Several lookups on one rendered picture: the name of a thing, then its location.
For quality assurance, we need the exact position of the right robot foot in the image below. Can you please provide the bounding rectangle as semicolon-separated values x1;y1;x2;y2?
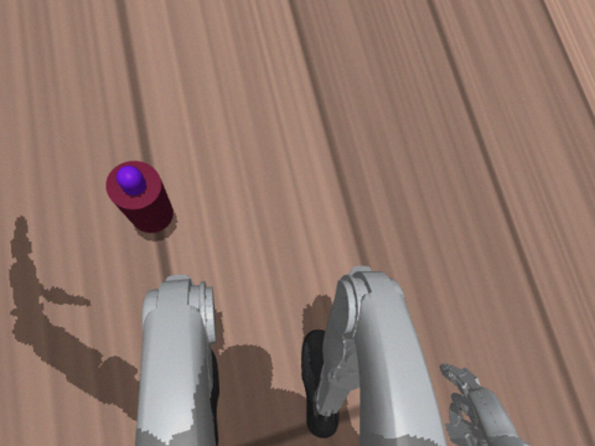
301;330;339;439

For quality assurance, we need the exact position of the bottle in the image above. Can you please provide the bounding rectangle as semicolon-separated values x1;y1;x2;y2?
106;161;173;233

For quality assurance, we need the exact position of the right robot hand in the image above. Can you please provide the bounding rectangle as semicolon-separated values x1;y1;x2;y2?
440;364;519;446

